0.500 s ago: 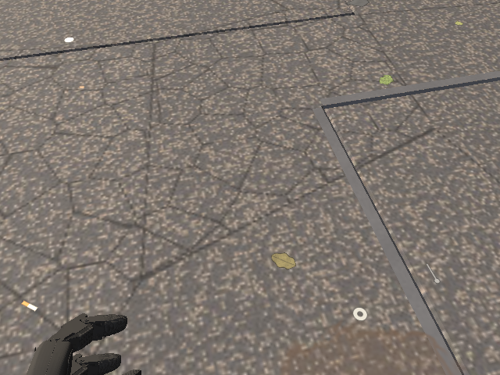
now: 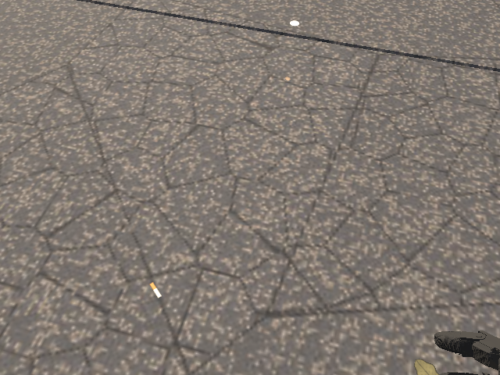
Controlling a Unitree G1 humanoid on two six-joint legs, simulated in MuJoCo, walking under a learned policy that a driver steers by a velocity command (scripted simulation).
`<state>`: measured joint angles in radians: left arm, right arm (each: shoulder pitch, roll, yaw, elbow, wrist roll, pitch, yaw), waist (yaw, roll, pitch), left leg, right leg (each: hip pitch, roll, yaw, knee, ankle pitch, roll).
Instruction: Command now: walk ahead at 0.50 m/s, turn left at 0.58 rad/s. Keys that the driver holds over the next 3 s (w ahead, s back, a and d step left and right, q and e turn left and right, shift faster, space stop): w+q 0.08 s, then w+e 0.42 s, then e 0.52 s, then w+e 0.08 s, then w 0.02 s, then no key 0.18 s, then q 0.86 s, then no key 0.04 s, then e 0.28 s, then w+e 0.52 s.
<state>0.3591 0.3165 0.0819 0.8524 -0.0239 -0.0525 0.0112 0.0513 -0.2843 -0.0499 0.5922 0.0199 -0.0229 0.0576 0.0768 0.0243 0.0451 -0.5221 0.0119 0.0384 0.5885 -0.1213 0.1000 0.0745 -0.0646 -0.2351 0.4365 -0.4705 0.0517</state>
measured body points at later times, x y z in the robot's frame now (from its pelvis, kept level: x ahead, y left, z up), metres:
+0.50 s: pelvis +0.28 -0.01 +0.01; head +0.31 -0.01 +0.46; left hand +0.48 +0.23 -0.08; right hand +0.32 -0.30 -0.11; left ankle +0.13 +0.09 -0.72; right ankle +0.44 -0.13 -0.70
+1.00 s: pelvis +0.49 -0.02 +0.01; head +0.51 -0.03 +0.46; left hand +0.71 +0.21 -0.08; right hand +0.56 -0.33 -0.08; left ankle +0.60 +0.07 -0.72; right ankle +0.44 -0.12 -0.72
